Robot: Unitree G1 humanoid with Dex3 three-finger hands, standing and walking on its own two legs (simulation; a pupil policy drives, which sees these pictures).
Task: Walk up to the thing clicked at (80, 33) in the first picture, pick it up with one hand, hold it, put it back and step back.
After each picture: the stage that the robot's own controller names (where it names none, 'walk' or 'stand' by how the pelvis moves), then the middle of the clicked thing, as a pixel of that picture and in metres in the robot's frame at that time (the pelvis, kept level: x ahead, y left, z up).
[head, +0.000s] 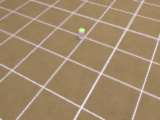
stand; (81, 33) +1.53 +0.03 -0.72
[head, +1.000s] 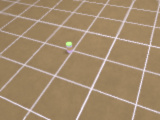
walk; (69, 47) +1.37 +0.27 -0.70
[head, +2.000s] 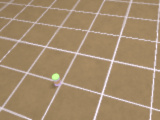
walk; (56, 80) +0.85 +0.36 -0.72
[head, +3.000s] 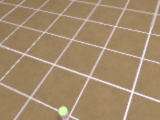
walk; (64, 113) +0.51 +0.25 -0.71
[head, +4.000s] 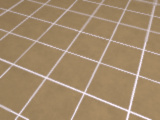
stand; out of the picture +0.38 +0.19 -0.71
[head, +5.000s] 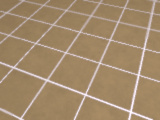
stand; out of the picture +0.36 +0.19 -0.72
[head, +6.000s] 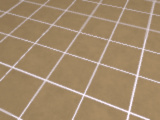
stand; out of the picture +0.36 +0.20 -0.72
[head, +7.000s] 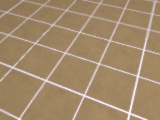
stand; out of the picture +0.35 +0.21 -0.73
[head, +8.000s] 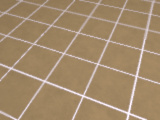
stand; out of the picture +0.35 +0.21 -0.73
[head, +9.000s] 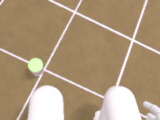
go down; (36, 67) +0.43 +0.21 -0.39
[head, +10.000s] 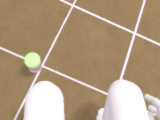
go down; (33, 63) +0.44 +0.21 -0.32
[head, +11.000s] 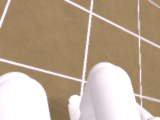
close in; out of the picture +0.43 +0.25 -0.22
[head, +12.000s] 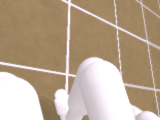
close; out of the picture +0.42 +0.26 -0.22
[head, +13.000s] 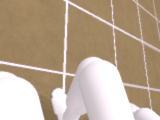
lift; out of the picture +0.40 +0.26 -0.23
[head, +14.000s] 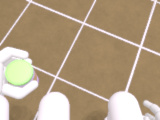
lift; (24, 77) +0.33 +0.20 -0.02
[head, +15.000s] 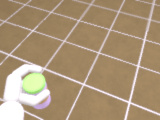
hold; (37, 91) +0.32 +0.17 +0.01
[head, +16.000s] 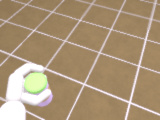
hold; (39, 90) +0.32 +0.16 +0.01
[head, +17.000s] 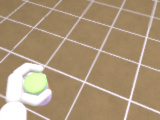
crouch; (39, 89) +0.32 +0.17 +0.01
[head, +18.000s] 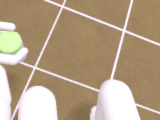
crouch; (13, 48) +0.45 +0.20 -0.09
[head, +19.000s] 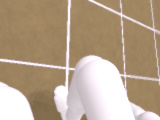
lower; out of the picture +0.43 +0.29 -0.23
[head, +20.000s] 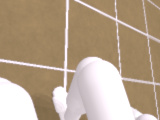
lower; out of the picture +0.43 +0.28 -0.22
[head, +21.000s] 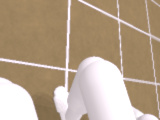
lower; out of the picture +0.43 +0.28 -0.22
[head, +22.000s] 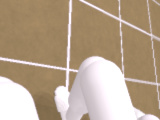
lower; out of the picture +0.43 +0.28 -0.22
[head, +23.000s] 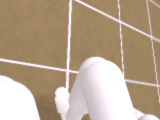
loosen; out of the picture +0.42 +0.25 -0.23
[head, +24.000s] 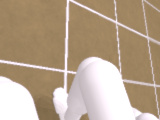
withdraw; out of the picture +0.42 +0.25 -0.23
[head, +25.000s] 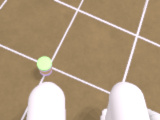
walk; (45, 66) +0.44 +0.18 -0.34
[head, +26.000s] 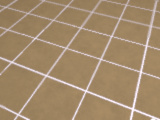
stand; out of the picture +0.36 +0.15 -0.66
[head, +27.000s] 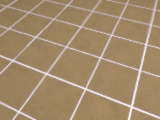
stand; out of the picture +0.38 +0.17 -0.66
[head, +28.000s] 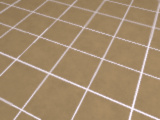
stand; out of the picture +0.38 +0.16 -0.69
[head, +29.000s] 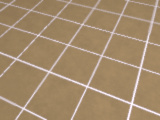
walk; out of the picture +0.38 +0.16 -0.72
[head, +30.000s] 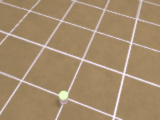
walk; (63, 97) +0.53 +0.12 -0.70
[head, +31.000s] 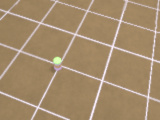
walk; (57, 63) +0.81 +0.19 -0.71
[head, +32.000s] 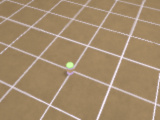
stand; (70, 68) +0.97 +0.15 -0.71
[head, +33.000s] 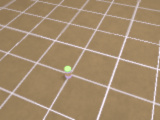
stand; (68, 72) +0.98 +0.18 -0.73
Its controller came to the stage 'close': yes
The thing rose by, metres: 0.72
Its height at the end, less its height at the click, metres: +0.00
